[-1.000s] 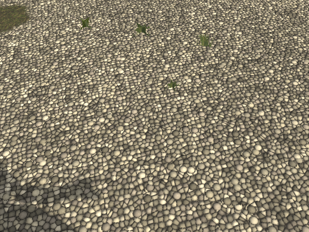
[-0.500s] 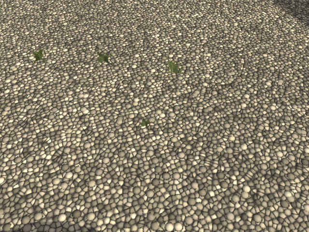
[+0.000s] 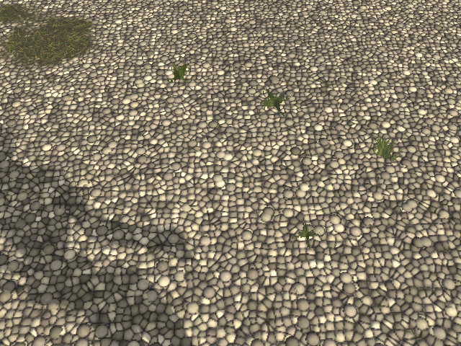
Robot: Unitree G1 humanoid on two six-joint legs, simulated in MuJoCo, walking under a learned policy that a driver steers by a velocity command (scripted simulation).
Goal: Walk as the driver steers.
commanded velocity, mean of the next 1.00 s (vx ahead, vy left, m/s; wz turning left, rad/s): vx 0.22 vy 0.00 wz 0.47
